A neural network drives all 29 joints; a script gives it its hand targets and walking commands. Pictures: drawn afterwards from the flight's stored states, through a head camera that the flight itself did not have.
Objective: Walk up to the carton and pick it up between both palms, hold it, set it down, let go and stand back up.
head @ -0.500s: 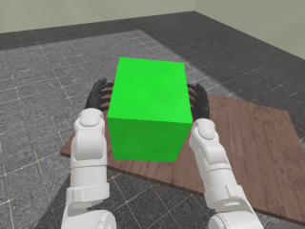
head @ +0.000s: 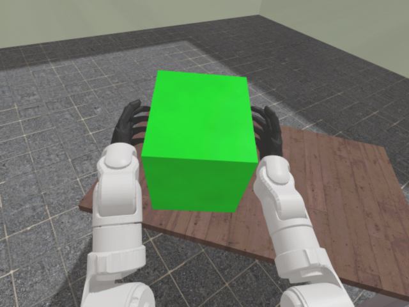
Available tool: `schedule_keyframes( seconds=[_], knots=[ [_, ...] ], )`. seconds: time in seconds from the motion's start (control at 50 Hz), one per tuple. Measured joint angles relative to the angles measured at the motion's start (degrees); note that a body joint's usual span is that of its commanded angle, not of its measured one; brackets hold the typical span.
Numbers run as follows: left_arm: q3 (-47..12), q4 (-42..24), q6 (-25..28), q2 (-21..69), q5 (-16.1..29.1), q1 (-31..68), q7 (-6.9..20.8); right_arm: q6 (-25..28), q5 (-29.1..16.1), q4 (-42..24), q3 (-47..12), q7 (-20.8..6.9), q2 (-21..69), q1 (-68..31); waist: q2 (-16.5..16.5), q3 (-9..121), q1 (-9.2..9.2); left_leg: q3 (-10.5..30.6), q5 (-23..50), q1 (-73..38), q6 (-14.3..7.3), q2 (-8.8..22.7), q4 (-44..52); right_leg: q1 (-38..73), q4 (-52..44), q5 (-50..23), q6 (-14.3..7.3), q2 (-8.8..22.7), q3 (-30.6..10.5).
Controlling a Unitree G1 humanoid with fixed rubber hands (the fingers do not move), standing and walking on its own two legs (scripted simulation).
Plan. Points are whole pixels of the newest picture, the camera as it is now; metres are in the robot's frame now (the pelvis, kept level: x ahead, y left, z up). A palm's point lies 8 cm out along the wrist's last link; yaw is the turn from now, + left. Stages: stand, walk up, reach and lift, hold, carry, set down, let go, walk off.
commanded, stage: hold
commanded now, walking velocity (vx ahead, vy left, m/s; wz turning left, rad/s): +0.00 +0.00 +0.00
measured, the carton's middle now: (198, 145) +0.40 +0.00 +0.13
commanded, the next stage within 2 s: none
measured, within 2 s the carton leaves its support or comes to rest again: neither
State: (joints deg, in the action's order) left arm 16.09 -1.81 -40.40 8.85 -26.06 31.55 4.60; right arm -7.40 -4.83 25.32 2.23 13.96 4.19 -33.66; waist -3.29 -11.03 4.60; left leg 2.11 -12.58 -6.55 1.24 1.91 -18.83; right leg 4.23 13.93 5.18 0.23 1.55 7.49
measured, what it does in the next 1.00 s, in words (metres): stands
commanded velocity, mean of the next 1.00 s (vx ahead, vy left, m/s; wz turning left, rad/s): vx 0.00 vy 0.00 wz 0.00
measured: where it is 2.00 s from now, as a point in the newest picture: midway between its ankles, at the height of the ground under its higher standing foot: outside the picture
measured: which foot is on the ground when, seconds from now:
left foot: down 0.00-1.00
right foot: down 0.00-1.00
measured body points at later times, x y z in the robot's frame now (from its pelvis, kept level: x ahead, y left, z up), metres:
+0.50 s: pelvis +0.00 +0.00 +0.00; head -0.02 +0.03 +0.45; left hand +0.37 +0.14 +0.18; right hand +0.37 -0.13 +0.17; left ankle +0.00 +0.13 -0.75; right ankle +0.05 -0.12 -0.75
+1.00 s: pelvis -0.01 +0.00 +0.00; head -0.01 +0.03 +0.45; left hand +0.37 +0.14 +0.18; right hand +0.37 -0.13 +0.17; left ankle +0.00 +0.13 -0.75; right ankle +0.05 -0.12 -0.75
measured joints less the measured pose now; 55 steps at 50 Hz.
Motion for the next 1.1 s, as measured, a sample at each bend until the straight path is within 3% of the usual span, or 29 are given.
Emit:
schedule_keyframes(
  seconds=[0.06,0.18,0.32,0.44,0.58,0.7,0.84,0.98,1.1],
  knots=[
    [2.4,2.5,-1.1,1.0,-0.7,1.2,0.8,-1.1,1.2,1.9,1.4,-0.5,0.9,0.0,-0.5,0.1,-0.74,-0.1,1.1,0.3,-0.1,-0.3,1.3,-1.0,0.2,-0.2,-0.1,0.4,-0.1],
    [-2.1,-5.3,0.1,-1.1,4.0,-2.1,-1.7,1.1,-1.4,-5.1,-1.6,1.1,0.0,1.5,-0.1,-0.5,-0.29,0.6,0.4,2.6,0.3,-0.1,-1.1,-1.7,-0.2,-0.8,-0.1,0.1,0.6],
    [3.4,4.9,-1.3,0.3,-1.1,3.9,0.8,-1.4,3.2,4.3,3.7,-1.2,1.6,-2.6,-0.9,1.0,-0.93,0.1,1.6,1.4,-0.2,-0.8,1.3,-2.0,0.3,-0.8,0.1,0.8,0.0],
    [-1.3,-3.3,0.0,-0.4,2.9,-1.1,-1.7,0.8,-0.4,-2.7,-0.4,0.2,0.1,0.5,0.0,-0.1,0.01,0.5,0.1,2.0,0.2,-0.1,-1.3,-0.9,-0.5,-0.8,0.0,0.1,0.4],
    [2.6,4.1,-0.8,1.1,-1.1,2.7,0.1,-0.6,2.4,3.9,3.1,-1.3,1.1,-1.4,-0.7,0.7,-0.49,-0.2,1.0,0.5,-0.3,-0.5,0.9,-1.0,0.3,-0.3,0.1,0.6,-0.2],
    [-1.0,-3.0,-0.1,-0.2,2.4,-1.3,-1.5,0.7,-1.0,-2.6,-1.0,0.5,-0.2,0.9,-0.1,-1.2,-0.22,0.2,0.2,1.2,0.2,0.0,-0.9,-0.5,-0.4,-0.8,0.0,0.0,0.2],
    [1.9,3.4,-0.4,0.3,0.1,2.4,-0.2,-0.2,2.4,2.9,2.8,-0.7,1.3,-1.4,-0.5,0.5,-0.71,0.0,1.1,1.4,-0.2,-0.5,0.4,-1.7,0.5,-0.4,-0.1,0.5,0.1],
    [-0.2,-0.7,0.1,-0.6,2.3,0.8,-1.3,1.0,0.4,-0.5,0.6,0.1,0.4,-0.7,-0.1,-0.3,-0.33,0.3,0.6,1.9,0.1,-0.2,-0.6,-1.3,-0.2,-0.8,-0.1,0.2,0.3],
    [1.7,2.9,-0.2,0.3,0.1,2.0,-0.2,0.0,1.8,2.6,2.0,-0.4,1.0,-1.3,-0.6,0.3,-0.08,0.2,0.8,0.8,-0.1,-0.4,0.4,-0.8,0.0,-0.3,0.0,0.4,0.2]
  ],
)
